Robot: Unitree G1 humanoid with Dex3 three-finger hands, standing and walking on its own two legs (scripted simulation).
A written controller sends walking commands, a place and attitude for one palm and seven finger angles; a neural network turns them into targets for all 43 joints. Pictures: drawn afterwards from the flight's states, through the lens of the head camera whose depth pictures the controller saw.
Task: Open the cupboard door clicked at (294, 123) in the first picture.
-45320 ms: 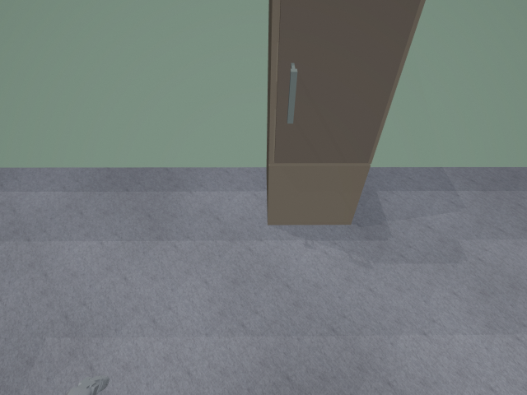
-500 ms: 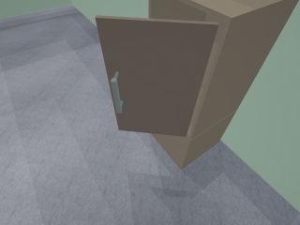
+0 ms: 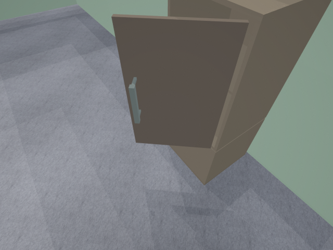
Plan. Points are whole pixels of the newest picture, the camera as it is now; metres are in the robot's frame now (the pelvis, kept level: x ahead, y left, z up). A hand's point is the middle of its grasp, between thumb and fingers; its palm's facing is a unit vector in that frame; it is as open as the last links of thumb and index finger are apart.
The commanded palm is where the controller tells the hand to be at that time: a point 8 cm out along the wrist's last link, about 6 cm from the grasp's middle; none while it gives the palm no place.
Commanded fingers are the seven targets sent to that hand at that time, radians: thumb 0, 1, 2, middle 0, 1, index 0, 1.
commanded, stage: come to a stop and stand still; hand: left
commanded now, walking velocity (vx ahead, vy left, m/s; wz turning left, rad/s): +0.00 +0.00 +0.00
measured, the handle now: (136, 101) +0.60 +0.15 -0.04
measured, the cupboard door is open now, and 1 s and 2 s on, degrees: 49 49 49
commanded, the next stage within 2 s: look again from close up in 0.04 s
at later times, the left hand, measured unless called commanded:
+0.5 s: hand out of the picture +0.05 +0.19 -0.17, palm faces -0.01 -0.97 -0.25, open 7.4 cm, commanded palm none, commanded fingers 0.00 0.90 0.90 -0.20 -0.30 -0.20 -0.30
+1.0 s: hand out of the picture +0.05 +0.19 -0.17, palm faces -0.02 -0.96 -0.27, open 7.4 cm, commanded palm none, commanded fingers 0.00 0.90 0.90 -0.20 -0.30 -0.20 -0.30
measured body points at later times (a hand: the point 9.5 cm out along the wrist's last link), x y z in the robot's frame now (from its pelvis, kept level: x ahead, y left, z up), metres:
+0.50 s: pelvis +0.01 -0.01 +0.00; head +0.03 -0.01 +0.45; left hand +0.05 +0.24 -0.15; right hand +0.06 -0.26 -0.15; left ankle +0.00 +0.10 -0.74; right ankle -0.03 -0.12 -0.74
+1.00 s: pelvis +0.01 -0.01 +0.00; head +0.03 -0.02 +0.45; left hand +0.05 +0.24 -0.15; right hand +0.07 -0.26 -0.16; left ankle +0.00 +0.10 -0.74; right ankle -0.03 -0.12 -0.74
